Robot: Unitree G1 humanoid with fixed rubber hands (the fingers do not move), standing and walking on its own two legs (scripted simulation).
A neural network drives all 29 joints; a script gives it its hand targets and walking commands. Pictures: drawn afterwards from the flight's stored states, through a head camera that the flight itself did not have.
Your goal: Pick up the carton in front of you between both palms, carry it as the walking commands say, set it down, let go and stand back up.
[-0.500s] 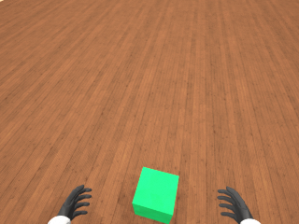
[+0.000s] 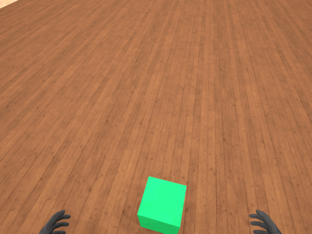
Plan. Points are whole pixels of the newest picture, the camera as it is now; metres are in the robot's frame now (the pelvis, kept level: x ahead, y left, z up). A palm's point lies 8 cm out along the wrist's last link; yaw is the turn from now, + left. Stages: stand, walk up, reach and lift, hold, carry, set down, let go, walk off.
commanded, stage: stand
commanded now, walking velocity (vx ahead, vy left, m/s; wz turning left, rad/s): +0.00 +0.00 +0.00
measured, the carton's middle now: (162, 207) +0.38 -0.01 -0.64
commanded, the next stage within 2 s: none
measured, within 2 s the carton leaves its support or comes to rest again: neither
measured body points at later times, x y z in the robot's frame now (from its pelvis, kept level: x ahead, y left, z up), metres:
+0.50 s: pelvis +0.01 +0.00 +0.01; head +0.01 -0.01 +0.45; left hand +0.13 +0.30 -0.10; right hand +0.14 -0.30 -0.10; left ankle -0.02 +0.12 -0.74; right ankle -0.02 -0.11 -0.74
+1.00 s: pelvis -0.01 +0.00 +0.01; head -0.01 -0.01 +0.46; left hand +0.09 +0.31 -0.10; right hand +0.10 -0.31 -0.11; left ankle -0.02 +0.12 -0.74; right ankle -0.02 -0.11 -0.74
